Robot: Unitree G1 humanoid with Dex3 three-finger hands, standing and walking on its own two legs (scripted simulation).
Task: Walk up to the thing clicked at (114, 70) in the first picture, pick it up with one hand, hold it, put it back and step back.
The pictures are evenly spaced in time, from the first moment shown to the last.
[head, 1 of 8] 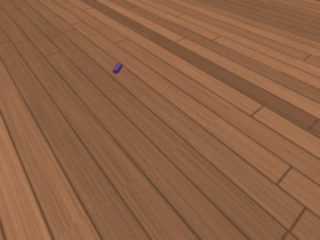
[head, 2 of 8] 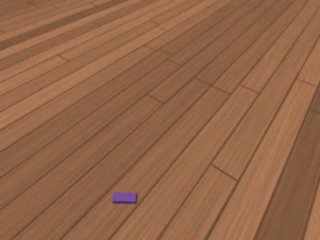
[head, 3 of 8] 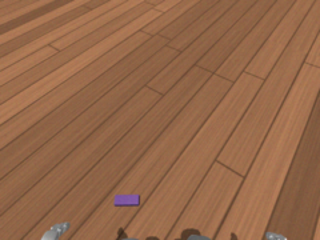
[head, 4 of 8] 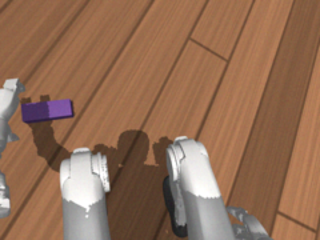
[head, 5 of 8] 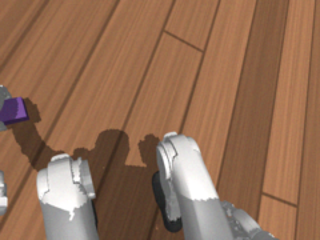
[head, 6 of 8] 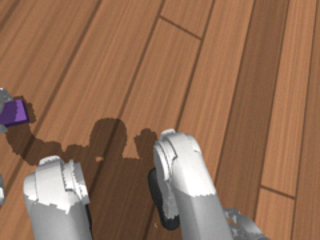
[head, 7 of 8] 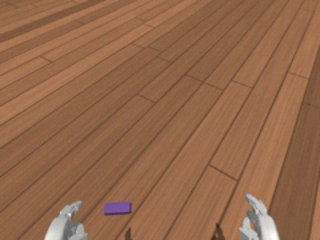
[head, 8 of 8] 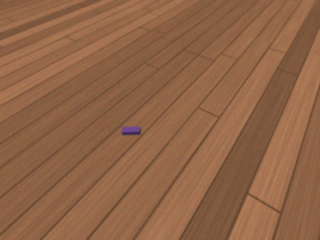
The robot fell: no
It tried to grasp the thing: yes
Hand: left
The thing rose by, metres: 0.68
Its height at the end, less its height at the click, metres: +0.00
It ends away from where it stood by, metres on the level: 0.01
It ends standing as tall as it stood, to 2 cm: yes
